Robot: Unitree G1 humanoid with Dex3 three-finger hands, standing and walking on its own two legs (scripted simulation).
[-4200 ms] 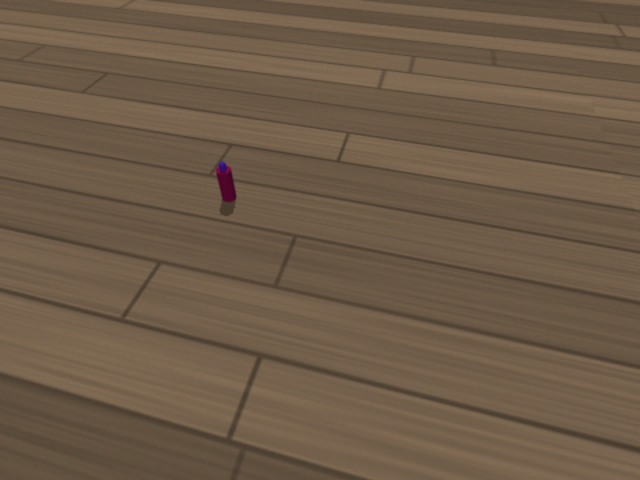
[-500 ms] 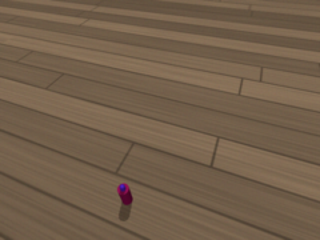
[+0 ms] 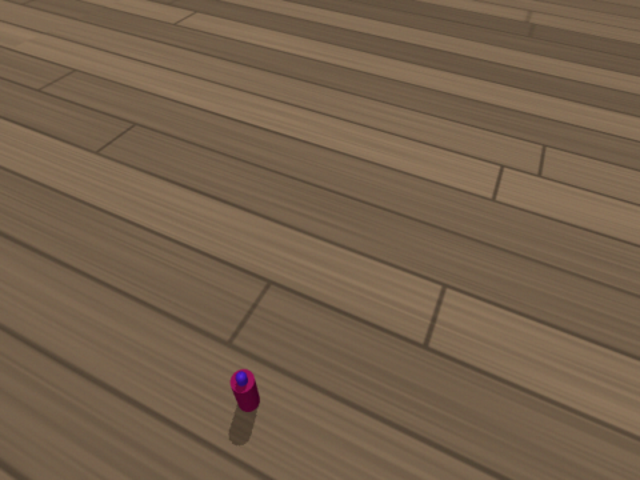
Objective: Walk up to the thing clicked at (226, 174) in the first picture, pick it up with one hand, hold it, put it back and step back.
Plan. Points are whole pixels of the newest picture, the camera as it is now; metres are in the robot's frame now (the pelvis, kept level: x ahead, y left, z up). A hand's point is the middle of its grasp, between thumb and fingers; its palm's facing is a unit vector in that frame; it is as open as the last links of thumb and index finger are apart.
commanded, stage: walk up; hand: left
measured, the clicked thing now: (245, 388) +0.46 +0.22 -0.65
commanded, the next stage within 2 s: stand in 1.00 s
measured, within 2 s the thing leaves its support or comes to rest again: neither
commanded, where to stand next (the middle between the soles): +0.10 +0.01 m, yaw +0 degrees
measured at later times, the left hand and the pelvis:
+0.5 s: hand out of the picture +0.09 +0.27 -0.13, palm faces +0.00 -0.93 -0.36, open 7.4 cm; pelvis +0.01 +0.01 +0.02, yaw +1 degrees
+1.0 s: hand out of the picture +0.10 +0.26 -0.13, palm faces +0.00 -0.94 -0.34, open 7.4 cm; pelvis +0.03 +0.01 +0.03, yaw +1 degrees
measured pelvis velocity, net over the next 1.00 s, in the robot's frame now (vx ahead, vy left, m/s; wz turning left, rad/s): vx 0.03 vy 0.01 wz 0.02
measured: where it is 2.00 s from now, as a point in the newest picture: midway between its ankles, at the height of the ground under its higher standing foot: outside the picture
